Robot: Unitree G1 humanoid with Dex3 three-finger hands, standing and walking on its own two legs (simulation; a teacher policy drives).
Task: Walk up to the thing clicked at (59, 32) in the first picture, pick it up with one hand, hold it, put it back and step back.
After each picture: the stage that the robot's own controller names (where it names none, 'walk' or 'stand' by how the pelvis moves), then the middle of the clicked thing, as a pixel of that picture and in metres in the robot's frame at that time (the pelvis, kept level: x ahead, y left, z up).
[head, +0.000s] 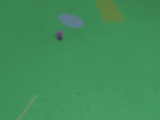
stand; (59, 35) +1.58 +0.27 -0.72
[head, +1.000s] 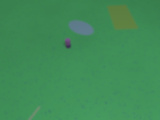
walk; (68, 43) +1.47 +0.29 -0.72
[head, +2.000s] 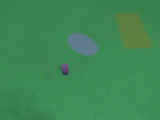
walk; (64, 69) +0.95 +0.23 -0.72
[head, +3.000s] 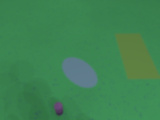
walk; (58, 109) +0.57 +0.21 -0.71
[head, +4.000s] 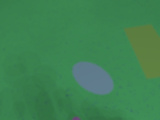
walk; out of the picture +0.41 +0.14 -0.68
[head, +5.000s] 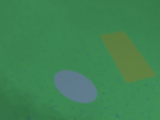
stand; out of the picture +0.34 +0.11 -0.70
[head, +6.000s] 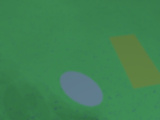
stand; out of the picture +0.32 +0.09 -0.71
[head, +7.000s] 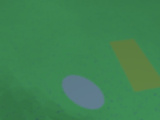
stand; out of the picture +0.33 +0.07 -0.72
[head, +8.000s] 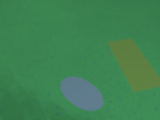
stand; out of the picture +0.32 +0.08 -0.72
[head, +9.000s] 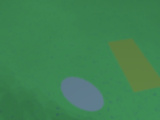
stand; out of the picture +0.31 +0.09 -0.72
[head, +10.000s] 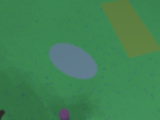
go down; (64, 115) +0.34 +0.09 -0.60
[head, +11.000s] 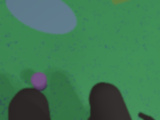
go down; (39, 82) +0.39 +0.15 -0.31
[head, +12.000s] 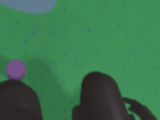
close in; (16, 71) +0.38 +0.17 -0.26
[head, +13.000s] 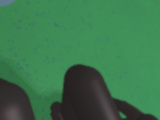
close; out of the picture +0.39 +0.18 -0.23
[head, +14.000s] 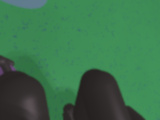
lift; (3, 79) +0.33 +0.19 -0.20
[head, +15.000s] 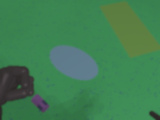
hold; (40, 103) +0.46 +0.28 -0.59
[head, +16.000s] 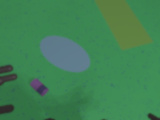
go down; (39, 87) +0.52 +0.22 -0.58
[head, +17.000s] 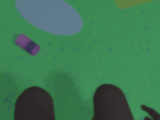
go down; (28, 45) +0.60 +0.24 -0.34
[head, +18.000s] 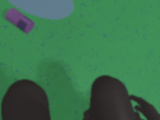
go down; (20, 20) +0.64 +0.23 -0.29
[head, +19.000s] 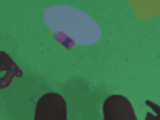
hold; (65, 40) +0.71 +0.14 -0.43
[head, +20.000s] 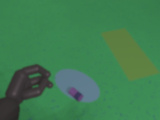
hold; (75, 94) +0.68 +0.03 -0.69
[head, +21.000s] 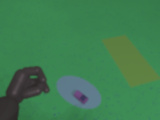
crouch; (81, 97) +0.70 +0.00 -0.70
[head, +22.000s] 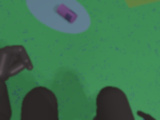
lower; (67, 13) +0.82 +0.05 -0.38
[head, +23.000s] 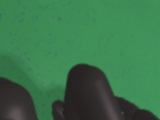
lower; out of the picture +0.84 +0.18 -0.26
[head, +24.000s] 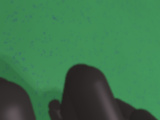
lower; out of the picture +0.86 +0.20 -0.25
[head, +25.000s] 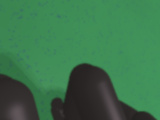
lower; out of the picture +0.88 +0.19 -0.26
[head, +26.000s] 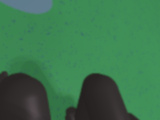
stand; out of the picture +0.90 +0.16 -0.29
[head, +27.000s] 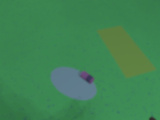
stand; (87, 77) +0.82 -0.10 -0.66
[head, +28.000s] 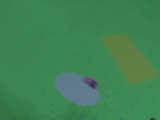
stand; (91, 82) +0.82 -0.12 -0.68
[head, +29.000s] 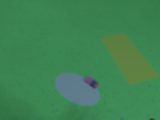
stand; (91, 82) +0.83 -0.13 -0.68
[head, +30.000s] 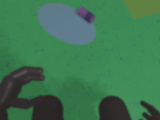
withdraw; (86, 15) +0.90 -0.05 -0.44
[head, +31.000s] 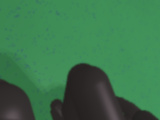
lower; out of the picture +0.93 +0.15 -0.25
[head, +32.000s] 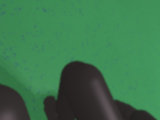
stand; out of the picture +0.93 +0.18 -0.25
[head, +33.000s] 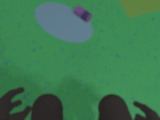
walk; (83, 13) +0.93 -0.02 -0.44
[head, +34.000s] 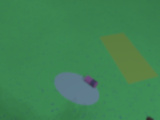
stand; (91, 81) +0.84 -0.13 -0.68
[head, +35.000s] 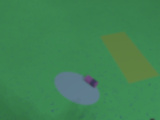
stand; (91, 81) +0.83 -0.12 -0.68
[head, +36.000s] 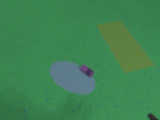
hold; (87, 70) +0.85 -0.11 -0.66
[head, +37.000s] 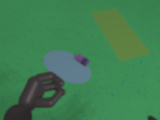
lower; (82, 60) +0.87 -0.09 -0.62
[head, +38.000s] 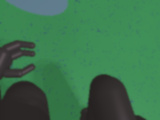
rise; out of the picture +0.94 +0.05 -0.29
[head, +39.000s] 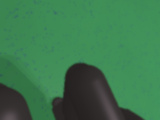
lower; out of the picture +0.93 +0.15 -0.26
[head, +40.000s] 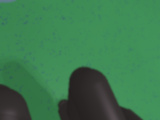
lower; out of the picture +0.93 +0.15 -0.28
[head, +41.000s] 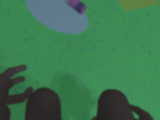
walk; (77, 5) +0.94 +0.03 -0.39
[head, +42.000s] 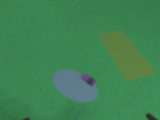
stand; (88, 79) +0.84 -0.11 -0.67
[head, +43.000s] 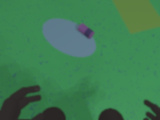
crouch; (86, 31) +0.88 -0.06 -0.52
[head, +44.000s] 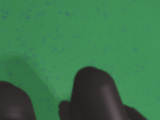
lower; out of the picture +0.93 +0.14 -0.26
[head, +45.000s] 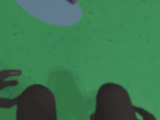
lower; out of the picture +0.94 +0.06 -0.35
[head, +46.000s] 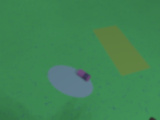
hold; (83, 75) +0.86 -0.10 -0.66
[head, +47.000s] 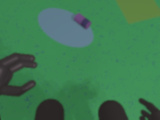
crouch; (82, 21) +0.91 -0.03 -0.48
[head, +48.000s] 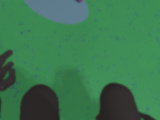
stand; out of the picture +0.93 +0.03 -0.34
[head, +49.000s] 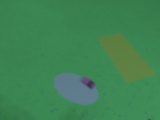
stand; (88, 82) +0.85 -0.10 -0.68
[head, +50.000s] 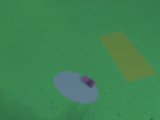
stand; (88, 81) +0.84 -0.09 -0.68
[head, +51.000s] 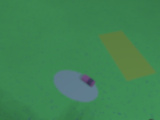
stand; (88, 80) +0.85 -0.09 -0.68
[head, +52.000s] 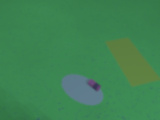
stand; (94, 85) +0.87 -0.11 -0.74
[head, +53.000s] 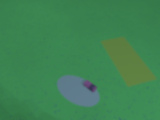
stand; (90, 86) +0.84 -0.08 -0.75
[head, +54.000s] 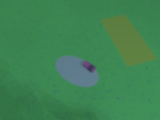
walk; (89, 66) +0.87 -0.07 -0.73
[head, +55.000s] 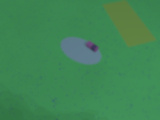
walk; (92, 46) +1.06 -0.11 -0.72
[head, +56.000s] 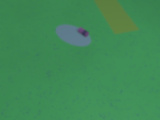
walk; (83, 32) +1.37 -0.06 -0.73
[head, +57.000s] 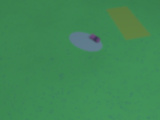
stand; (95, 38) +1.44 -0.11 -0.73
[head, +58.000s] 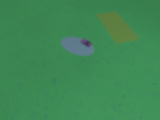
stand; (86, 42) +1.45 -0.07 -0.75
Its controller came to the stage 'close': yes
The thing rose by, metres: 0.10
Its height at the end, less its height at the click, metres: -0.02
